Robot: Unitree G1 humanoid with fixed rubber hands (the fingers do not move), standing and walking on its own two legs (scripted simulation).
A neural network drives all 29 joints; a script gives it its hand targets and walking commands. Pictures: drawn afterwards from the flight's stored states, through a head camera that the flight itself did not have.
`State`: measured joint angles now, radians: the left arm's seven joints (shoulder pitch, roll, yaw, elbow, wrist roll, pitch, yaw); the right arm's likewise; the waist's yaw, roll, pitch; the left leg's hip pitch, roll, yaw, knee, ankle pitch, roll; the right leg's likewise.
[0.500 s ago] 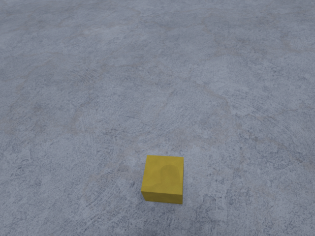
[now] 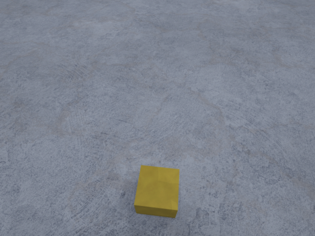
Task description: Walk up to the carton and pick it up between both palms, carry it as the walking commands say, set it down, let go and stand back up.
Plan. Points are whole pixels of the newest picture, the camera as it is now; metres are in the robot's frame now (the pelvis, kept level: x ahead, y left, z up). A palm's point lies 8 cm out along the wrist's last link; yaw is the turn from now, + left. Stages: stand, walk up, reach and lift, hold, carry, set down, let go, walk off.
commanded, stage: walk up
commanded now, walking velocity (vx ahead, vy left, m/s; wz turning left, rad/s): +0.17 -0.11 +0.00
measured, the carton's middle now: (157, 191) +0.46 +0.02 -0.68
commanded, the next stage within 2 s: none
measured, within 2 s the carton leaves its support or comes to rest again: neither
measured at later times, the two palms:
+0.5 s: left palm out of the picture +0.06 +0.23 -0.11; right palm out of the picture +0.06 -0.26 -0.14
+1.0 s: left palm out of the picture +0.09 +0.32 -0.15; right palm out of the picture +0.00 -0.16 -0.12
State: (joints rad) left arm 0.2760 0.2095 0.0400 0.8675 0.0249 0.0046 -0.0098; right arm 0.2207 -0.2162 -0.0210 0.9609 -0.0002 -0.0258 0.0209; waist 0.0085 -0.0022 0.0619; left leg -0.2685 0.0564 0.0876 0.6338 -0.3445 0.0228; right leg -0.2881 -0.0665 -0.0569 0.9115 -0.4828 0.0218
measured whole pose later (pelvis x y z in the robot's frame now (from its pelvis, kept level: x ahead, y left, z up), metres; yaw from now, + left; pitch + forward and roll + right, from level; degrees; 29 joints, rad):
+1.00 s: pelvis +0.01 +0.09 +0.00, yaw -6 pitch -1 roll -3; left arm 0.24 0.21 0.04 0.87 0.02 0.06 0.00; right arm 0.31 -0.18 -0.02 0.97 0.00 -0.03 0.00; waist 0.01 -0.03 0.08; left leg -0.21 -0.02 0.17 0.59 -0.39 0.09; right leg -0.38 -0.05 0.05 1.03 -0.34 0.06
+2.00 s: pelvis +0.03 +0.13 -0.01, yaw -6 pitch -2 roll -1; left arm 0.20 0.21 0.03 0.87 0.01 0.03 0.01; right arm 0.20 -0.20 -0.02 0.89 0.00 0.04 -0.02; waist 0.01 0.01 0.11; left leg -0.22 0.03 0.11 0.69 -0.43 0.02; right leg -0.38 -0.04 0.02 0.64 -0.23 0.03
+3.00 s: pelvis +0.02 +0.12 -0.01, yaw -9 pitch -2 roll +0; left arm 0.18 0.20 0.03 0.87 0.02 0.04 0.01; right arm 0.21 -0.22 -0.02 0.87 0.00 0.03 -0.02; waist 0.01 0.05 0.11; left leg -0.21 0.02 0.12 0.66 -0.43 0.04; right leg -0.40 -0.01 0.06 0.63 -0.20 0.04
